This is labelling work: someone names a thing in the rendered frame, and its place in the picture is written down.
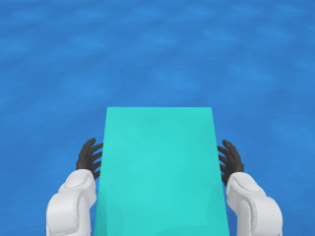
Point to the right robot forearm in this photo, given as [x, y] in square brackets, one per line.
[257, 214]

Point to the carton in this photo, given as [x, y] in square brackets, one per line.
[160, 174]

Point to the right robot hand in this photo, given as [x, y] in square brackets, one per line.
[232, 161]

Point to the left robot forearm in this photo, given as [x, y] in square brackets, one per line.
[68, 211]

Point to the left robot hand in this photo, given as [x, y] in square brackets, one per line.
[87, 158]

